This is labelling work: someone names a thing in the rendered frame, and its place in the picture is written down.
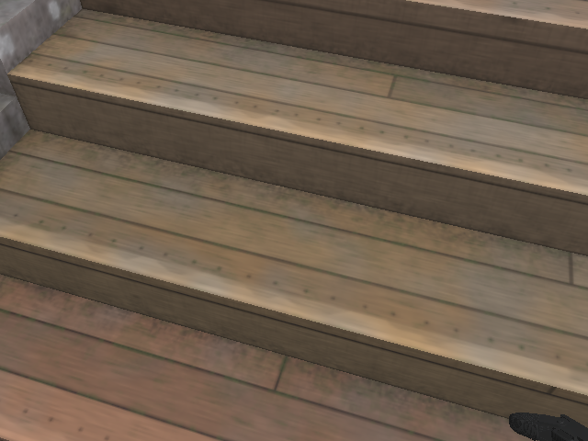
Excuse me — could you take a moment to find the robot right hand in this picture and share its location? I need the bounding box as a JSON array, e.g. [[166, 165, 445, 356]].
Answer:
[[509, 413, 588, 441]]

